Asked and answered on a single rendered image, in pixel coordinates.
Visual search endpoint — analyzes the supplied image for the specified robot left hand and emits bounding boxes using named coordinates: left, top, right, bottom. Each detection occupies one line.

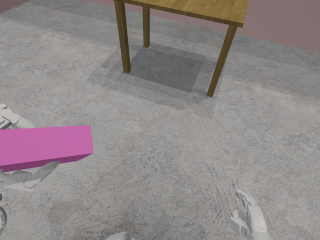
left=0, top=103, right=60, bottom=192

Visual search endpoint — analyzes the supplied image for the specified robot right hand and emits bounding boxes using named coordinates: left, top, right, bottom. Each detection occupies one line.
left=230, top=189, right=269, bottom=239

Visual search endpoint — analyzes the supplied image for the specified table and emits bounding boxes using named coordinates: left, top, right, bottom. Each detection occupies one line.
left=113, top=0, right=249, bottom=97

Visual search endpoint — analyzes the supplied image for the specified sponge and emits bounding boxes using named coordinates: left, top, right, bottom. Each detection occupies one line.
left=0, top=125, right=94, bottom=172

